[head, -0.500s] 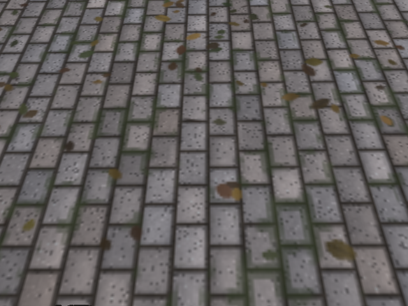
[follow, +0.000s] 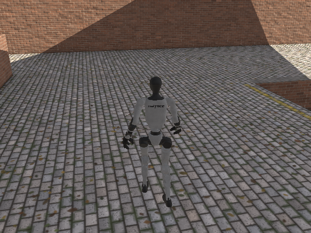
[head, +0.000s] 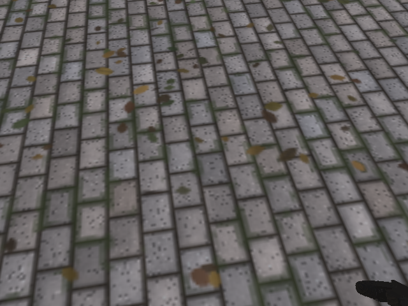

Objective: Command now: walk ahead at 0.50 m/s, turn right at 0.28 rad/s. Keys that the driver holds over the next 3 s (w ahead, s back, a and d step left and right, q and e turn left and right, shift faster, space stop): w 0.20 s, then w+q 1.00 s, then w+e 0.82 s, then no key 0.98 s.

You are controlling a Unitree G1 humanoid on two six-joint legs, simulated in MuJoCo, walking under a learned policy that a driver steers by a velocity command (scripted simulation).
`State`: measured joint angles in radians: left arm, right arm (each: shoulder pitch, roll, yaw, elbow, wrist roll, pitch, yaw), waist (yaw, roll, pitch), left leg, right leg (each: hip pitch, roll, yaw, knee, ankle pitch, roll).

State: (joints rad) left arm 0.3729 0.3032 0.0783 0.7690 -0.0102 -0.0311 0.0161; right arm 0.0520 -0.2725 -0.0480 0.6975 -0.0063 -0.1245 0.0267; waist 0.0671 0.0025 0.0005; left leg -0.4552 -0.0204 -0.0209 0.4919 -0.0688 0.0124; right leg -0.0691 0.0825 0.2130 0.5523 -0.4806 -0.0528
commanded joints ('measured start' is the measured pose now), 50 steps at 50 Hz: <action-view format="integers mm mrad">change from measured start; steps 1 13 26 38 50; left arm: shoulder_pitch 155 -257 52 -177 -66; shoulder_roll -2 11 205 105 116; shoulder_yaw -17 -24 47 25 18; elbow -77 -155 -89 -17 8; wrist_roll -20 13 22 21 21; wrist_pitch -25 -45 -64 -84 -26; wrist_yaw -2 -18 -24 -15 2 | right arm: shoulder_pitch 347 259 436 158 412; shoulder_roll -286 -153 -59 -56 -293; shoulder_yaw -90 -38 -1 -22 -120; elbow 43 78 63 -15 -23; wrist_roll -10 22 38 29 37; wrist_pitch -4 22 40 93 119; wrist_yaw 4 -18 -37 -9 -7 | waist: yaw -92 -111 32 -56 -216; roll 380 66 -311 -58 133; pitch -306 19 -378 43 -207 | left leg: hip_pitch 770 335 -271 -220 605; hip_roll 399 207 -6 154 142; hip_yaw -717 -189 -98 -55 -164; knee -165 -345 690 385 63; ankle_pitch -281 87 -534 48 -30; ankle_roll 276 213 7 -23 219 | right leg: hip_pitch -554 -583 472 -53 -252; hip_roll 31 -174 -526 -328 -253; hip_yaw -60 -162 509 -251 -456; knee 624 223 -210 -430 504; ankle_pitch -81 370 170 530 570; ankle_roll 15 71 -223 -128 46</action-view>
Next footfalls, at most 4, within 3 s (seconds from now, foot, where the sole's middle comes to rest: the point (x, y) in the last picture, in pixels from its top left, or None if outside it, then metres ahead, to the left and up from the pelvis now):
0.48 right None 0.41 -0.13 -0.76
0.98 left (172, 261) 0.63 0.19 -0.76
1.50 right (195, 176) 0.99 0.14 -0.76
2.02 left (137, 134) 1.20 0.41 -0.76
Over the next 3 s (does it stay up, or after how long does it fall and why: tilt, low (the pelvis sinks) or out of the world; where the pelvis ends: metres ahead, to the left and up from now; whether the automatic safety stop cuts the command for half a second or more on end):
stays up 1.24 0.28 0.01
